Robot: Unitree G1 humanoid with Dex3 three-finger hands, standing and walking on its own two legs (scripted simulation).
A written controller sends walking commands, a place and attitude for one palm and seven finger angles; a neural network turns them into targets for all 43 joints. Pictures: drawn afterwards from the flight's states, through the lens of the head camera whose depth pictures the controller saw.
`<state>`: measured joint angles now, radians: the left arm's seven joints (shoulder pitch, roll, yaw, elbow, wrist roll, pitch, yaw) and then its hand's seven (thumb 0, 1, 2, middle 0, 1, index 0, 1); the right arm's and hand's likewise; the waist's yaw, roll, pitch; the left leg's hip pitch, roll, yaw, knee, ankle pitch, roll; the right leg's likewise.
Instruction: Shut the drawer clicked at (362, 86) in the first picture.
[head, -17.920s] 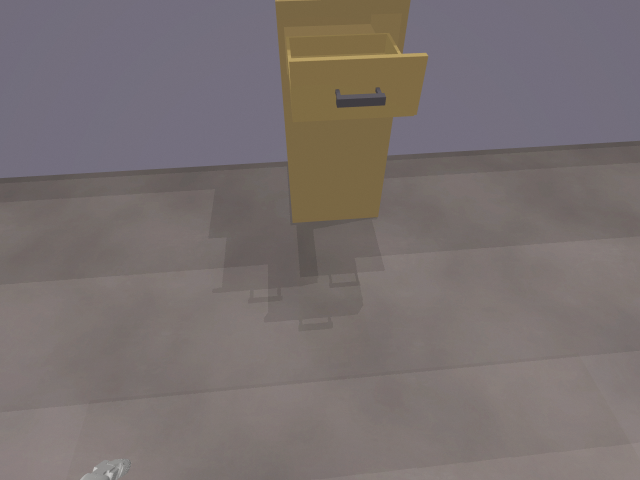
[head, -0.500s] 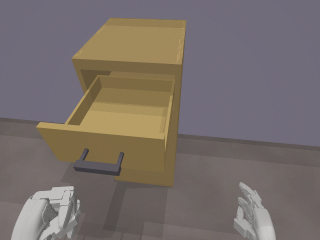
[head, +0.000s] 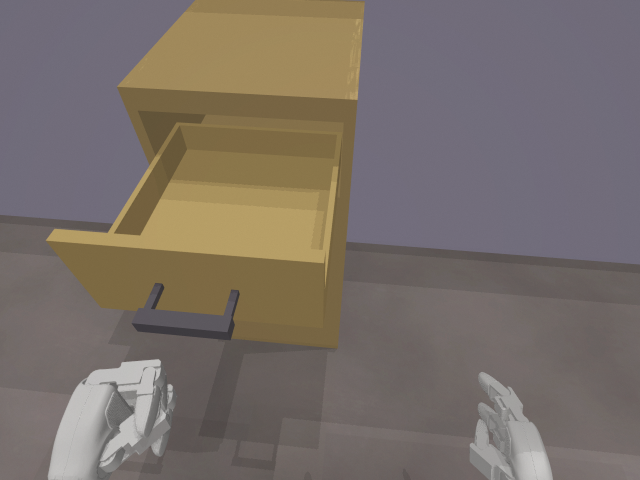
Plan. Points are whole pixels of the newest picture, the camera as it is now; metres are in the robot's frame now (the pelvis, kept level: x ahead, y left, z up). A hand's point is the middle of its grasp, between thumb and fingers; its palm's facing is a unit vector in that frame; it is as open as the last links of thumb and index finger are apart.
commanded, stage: bring the fist close to the handle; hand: left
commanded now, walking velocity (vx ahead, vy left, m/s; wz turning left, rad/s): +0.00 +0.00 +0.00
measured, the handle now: (189, 309) +0.32 +0.20 +0.03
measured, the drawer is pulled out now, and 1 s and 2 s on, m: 0.29 0.29 0.22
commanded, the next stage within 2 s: push the drawer shut in 0.92 s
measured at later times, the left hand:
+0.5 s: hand (197, 401) +0.20 +0.16 +0.03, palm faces -0.01 -1.00 -0.06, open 3.2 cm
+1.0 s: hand (196, 398) +0.21 +0.16 +0.03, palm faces +0.00 -1.00 -0.08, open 3.2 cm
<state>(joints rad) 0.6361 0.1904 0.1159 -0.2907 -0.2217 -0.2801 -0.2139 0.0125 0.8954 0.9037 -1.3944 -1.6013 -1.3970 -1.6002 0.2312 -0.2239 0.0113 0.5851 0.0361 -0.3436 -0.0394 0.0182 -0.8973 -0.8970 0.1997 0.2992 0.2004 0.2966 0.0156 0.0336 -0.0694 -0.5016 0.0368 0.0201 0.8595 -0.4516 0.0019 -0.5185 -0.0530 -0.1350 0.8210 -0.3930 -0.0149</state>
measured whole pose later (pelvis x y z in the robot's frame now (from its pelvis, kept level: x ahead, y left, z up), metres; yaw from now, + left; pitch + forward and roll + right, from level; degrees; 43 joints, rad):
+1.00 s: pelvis +0.00 -0.01 -0.03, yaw +0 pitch +13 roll -1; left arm 0.49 0.21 0.11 -0.14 -0.21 -0.37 -0.17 0.01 0.90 0.90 -1.39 -1.60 -1.40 -1.60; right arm 0.23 -0.23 0.00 0.51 0.03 -0.19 -0.04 0.02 -0.90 -0.90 0.20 0.30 0.20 0.30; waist -0.02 0.03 -0.12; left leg -0.75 0.04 0.01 1.05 -0.53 -0.01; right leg -0.77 -0.06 -0.14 1.02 -0.47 -0.03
